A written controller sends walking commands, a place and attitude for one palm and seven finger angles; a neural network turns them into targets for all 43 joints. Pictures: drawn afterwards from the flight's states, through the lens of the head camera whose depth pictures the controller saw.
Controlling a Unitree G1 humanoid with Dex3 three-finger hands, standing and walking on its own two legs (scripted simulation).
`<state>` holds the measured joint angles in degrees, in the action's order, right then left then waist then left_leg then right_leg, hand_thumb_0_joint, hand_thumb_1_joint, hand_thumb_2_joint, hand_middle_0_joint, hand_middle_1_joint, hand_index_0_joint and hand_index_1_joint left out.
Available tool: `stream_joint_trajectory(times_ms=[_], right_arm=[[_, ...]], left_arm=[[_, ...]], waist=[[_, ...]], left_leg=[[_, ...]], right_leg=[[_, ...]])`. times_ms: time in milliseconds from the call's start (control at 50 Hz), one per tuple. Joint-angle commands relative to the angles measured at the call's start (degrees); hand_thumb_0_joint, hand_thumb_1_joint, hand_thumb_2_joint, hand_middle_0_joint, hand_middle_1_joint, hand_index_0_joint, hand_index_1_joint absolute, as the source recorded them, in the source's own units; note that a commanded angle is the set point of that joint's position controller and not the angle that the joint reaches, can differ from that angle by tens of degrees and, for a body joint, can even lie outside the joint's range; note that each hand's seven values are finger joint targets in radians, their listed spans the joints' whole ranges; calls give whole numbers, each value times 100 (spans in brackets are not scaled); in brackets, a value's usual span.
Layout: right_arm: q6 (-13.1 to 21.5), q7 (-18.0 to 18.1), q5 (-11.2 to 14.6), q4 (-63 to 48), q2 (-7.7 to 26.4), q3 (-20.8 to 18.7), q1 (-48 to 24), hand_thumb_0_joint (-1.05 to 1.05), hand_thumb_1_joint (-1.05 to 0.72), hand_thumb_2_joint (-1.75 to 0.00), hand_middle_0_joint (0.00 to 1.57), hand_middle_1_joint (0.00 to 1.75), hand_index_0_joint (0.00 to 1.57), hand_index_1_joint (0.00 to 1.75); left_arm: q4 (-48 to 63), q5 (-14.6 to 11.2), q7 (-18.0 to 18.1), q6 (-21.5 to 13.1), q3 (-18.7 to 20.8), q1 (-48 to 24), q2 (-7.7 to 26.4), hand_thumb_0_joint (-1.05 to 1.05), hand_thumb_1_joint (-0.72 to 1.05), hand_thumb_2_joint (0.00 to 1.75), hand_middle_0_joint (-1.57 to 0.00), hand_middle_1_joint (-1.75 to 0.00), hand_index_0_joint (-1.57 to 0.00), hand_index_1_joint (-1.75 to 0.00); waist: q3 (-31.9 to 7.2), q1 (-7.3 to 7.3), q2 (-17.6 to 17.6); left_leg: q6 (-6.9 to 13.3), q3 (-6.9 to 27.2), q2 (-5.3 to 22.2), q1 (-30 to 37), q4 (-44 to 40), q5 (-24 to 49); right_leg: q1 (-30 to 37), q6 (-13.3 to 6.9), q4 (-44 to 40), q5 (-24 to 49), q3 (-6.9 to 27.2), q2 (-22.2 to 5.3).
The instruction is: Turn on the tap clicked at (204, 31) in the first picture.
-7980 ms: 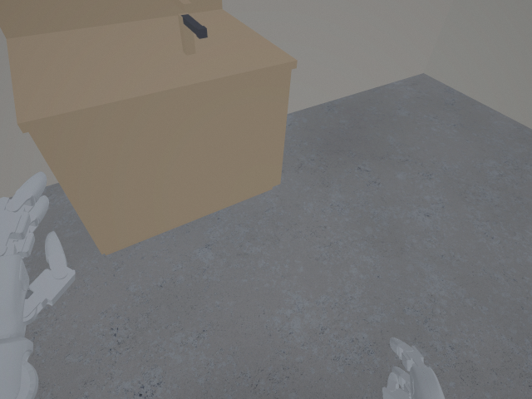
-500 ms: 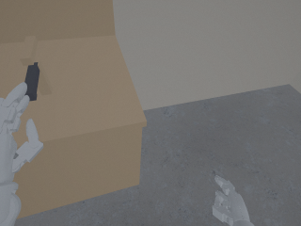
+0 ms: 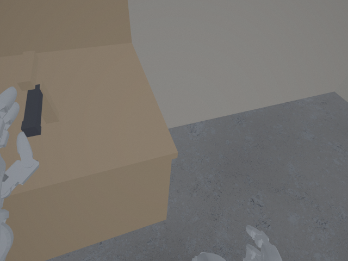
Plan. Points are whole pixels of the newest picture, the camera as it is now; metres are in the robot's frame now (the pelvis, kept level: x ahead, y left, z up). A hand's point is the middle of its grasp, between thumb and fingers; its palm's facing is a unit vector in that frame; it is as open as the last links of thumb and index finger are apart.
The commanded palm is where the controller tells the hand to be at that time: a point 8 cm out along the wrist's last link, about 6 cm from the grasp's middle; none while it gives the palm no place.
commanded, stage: come to a stop and stand still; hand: left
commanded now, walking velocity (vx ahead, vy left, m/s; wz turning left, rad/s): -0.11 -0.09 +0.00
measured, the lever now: (31, 128) +0.37 +0.34 +0.10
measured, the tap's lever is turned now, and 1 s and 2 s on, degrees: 0 0 0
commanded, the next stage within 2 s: look again from close up in 1.06 s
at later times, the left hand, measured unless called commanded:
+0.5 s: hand out of the picture +0.26 +0.32 +0.19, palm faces +0.47 -0.84 -0.27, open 7.4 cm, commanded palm +0.19 +0.32 +0.18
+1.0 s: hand out of the picture +0.26 +0.36 +0.18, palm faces +0.36 -0.86 -0.35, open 7.4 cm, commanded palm +0.20 +0.40 +0.18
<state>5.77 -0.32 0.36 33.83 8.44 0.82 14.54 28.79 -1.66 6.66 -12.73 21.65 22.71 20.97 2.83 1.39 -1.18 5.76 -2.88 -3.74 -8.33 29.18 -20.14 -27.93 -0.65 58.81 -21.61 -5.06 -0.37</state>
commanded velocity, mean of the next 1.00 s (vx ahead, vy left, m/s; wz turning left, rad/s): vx -0.03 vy -0.01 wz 0.00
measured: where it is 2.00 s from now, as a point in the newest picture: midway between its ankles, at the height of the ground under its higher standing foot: outside the picture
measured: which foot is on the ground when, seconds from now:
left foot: down 0.00-0.14, up 0.16-0.36, down 0.38-1.00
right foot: up 0.00-0.10, down 0.12-0.76, up 0.78-0.92, down 0.94-1.00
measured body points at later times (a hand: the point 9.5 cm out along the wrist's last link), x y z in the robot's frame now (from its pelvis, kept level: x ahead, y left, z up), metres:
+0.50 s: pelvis +0.02 +0.05 +0.00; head +0.01 +0.08 +0.45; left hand +0.22 +0.36 +0.21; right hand +0.20 -0.18 -0.05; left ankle +0.05 +0.15 -0.73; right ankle +0.08 -0.07 -0.73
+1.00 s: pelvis +0.03 +0.12 +0.00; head +0.06 +0.14 +0.45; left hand +0.24 +0.40 +0.19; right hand +0.21 -0.09 -0.07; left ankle +0.05 +0.15 -0.73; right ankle -0.01 -0.02 -0.73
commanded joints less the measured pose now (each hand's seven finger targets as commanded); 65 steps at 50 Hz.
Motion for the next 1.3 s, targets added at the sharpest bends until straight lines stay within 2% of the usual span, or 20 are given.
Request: stream_joint_trajectory(times_ms=[0, 80, 100, 120, 140, 200, 240, 300, 320, 340, 360, 400, 460, 520, 580, 740, 940, 1000, 1200, 1280], right_arm=[[257, 110, -20, -964, 944, -285, -603, 0, -90, -90, 20, 30, 20, 30], [184, 173, 32, -1050, 934, -268, -711, 0, -90, -90, 20, 30, 20, 30], [192, 161, 40, -1072, 898, -264, -740, 0, -90, -90, 20, 30, 20, 30], [277, 131, 10, -1110, 1010, -336, -800, 0, -90, -90, 20, 30, 20, 30], [224, 111, -18, -982, 1002, -305, -574, 0, -90, -90, 20, 30, 20, 30], [79, 108, -11, -898, 862, -170, -817, 0, -90, -90, 20, 30, 20, 30], [63, 237, -80, -840, 713, -48, -925, 0, -90, -90, 20, 30, 20, 30], [171, 353, -123, -721, 851, -138, -821, 0, -90, -90, 20, 30, 20, 30], [698, 462, -292, -393, 758, -369, -110, 0, -90, -90, 20, 30, 20, 30], [810, 419, -123, -410, 356, -72, -498, 0, -90, -90, 20, 30, 20, 30], [754, 324, -14, -716, 723, -215, -328, 0, -90, -90, 20, 30, 20, 30], [754, 221, 80, -598, 777, -202, -523, 0, -90, -90, 20, 30, 20, 30], [757, 122, 52, -722, 995, -185, -543, 0, -90, -90, 20, 30, 20, 30], [714, 68, 134, -943, 981, -191, -707, 0, -90, -90, 20, 30, 20, 30], [705, 70, 99, -996, 1031, -287, -657, 0, -90, -90, 20, 30, 20, 30], [823, 12, -5, -843, 980, -300, -614, 0, -90, -90, 20, 30, 20, 30], [535, -5, -47, -761, 988, -326, -598, 0, -90, -90, 20, 30, 20, 30], [414, 36, 5, -860, 971, -295, -792, 0, -90, -90, 20, 30, 20, 30], [281, 226, 20, -1068, 1028, -266, -961, 0, -90, -90, 20, 30, 20, 30], [318, 258, 9, -1039, 1029, -268, -835, 0, -90, -90, 20, 30, 20, 30]], left_arm=[[1100, -106, 48, -331, 774, 468, 1053, 0, 90, 90, -20, -30, -20, -30], [1025, -177, 73, -296, 1016, 279, 1184, 0, 90, 90, -20, -30, -20, -30], [896, -176, 79, -277, 958, 295, 1137, 0, 90, 90, -20, -30, -20, -30], [1019, -247, 83, -377, 1033, 48, 1205, 0, 90, 90, -20, -30, -20, -30], [918, -233, 133, -376, 1091, -51, 1161, 0, 90, 90, -20, -30, -20, -30], [1143, -109, 160, -313, 924, -356, 1131, 0, 90, 90, -20, -30, -20, -30], [1233, -90, 199, -244, 592, -393, 930, 0, 90, 90, -20, -30, -20, -30], [1606, -108, 243, -144, 362, -796, 937, 0, 90, 90, -20, -30, -20, -30], [2224, 678, 165, -707, 3367, -5827, 5017, 0, 90, 90, -20, -30, -20, -30], [-785, 284, -95, -614, 1031, -2717, 1713, 0, 90, 90, -20, -30, -20, -30], [-329, 37, 14, -635, 1018, -1116, 1523, 0, 90, 90, -20, -30, -20, -30], [-271, -90, -49, -633, 52, -1296, 636, 0, 90, 90, -20, -30, -20, -30], [225, -151, -9, -742, -233, -1144, 628, 0, 90, 90, -20, -30, -20, -30], [379, -74, 31, -711, 61, -1014, 853, 0, 90, 90, -20, -30, -20, -30], [310, -139, 35, -731, 658, -673, 1243, 0, 90, 90, -20, -30, -20, -30], [1151, -116, -65, -887, 522, -797, 1004, 0, 90, 90, -20, -30, -20, -30], [912, -69, -25, -548, 458, -477, 951, 0, 90, 90, -20, -30, -20, -30], [1072, -135, 6, -486, 718, -362, 1130, 0, 90, 90, -20, -30, -20, -30], [1169, -145, -5, -333, 531, -281, 955, 0, 90, 90, -20, -30, -20, -30], [751, -55, 25, -280, 330, -505, 815, 0, 90, 90, -20, -30, -20, -30]], waist=[[-671, -159, 932], [-1345, -359, 50], [-1661, -353, -556], [-1534, -323, -1004], [-1239, -241, -802], [-947, -246, -441], [-814, -217, -393], [-675, -140, 138], [-122, -559, -814], [-770, -500, -509], [-539, -628, -13], [-1003, -385, 873], [-506, -372, 1142], [44, -390, 827], [-403, -377, -78], [-1000, -302, 1061], [-1115, -246, 751], [-1394, -251, 453], [-754, -247, 957], [-664, -251, 556]], left_leg=[[-277, 845, 1225, 156, -631, 4214], [-855, 505, 927, -1426, 1305, 3713], [-1010, 268, 375, -2142, 2780, 2524], [-993, 471, 102, -2606, 4083, -494], [-751, 937, 457, -2468, 4286, -999], [-633, 955, 879, -1444, 2852, -900], [-578, 76, 503, -555, 1720, -214], [-642, -333, 190, 187, 396, 479], [-632, -538, -22, -901, 499, 238], [-408, -16, -35, -894, 669, 383], [-516, 38, 205, -949, 593, 307], [-476, 233, 320, -424, -200, 440], [-419, 734, 645, -835, -1032, 23], [-176, 1527, 1254, -2350, -2061, -1122], [-278, 1438, 1233, -1693, -1724, -288], [-819, 1457, 1157, -506, -1483, 975], [-1232, 1219, 1106, 670, -709, 4248], [-1314, 1037, 925, 524, -522, 3979], [-886, 1338, 1132, -399, -1666, 601], [-683, 1221, 972, -797, -1582, -235]], right_leg=[[563, -96, -1607, 766, -292, 52], [3549, -421, -3236, 2835, 60, -168], [4039, -1014, -3096, 4083, 1313, -1096], [3617, -1669, -3452, 4729, 2704, -2221], [2770, -1640, -3779, 3834, 2992, -2555], [1353, -1047, -3832, 2071, 1979, -1898], [574, -689, -4179, 447, 1018, -1243], [346, -424, -4241, -1262, 833, -956], [666, 583, -5266, 775, 1900, -772], [1212, -17, -4544, 822, 1927, -1149], [1606, -4, -4817, 976, 2397, -1282], [1899, -345, -4194, 1008, 1725, -1210], [1641, -165, -3764, -323, 895, -519], [2486, 50, -2632, 418, 393, -71], [2407, 82, -2861, 713, 435, -126], [2042, -37, -2976, 907, 417, -125], [1574, -143, -3538, 820, 271, -80], [2084, -221, -3636, 1807, 313, -174], [1962, -57, -3465, 734, 451, -67], [2268, -107, -3850, 707, 610, -187]])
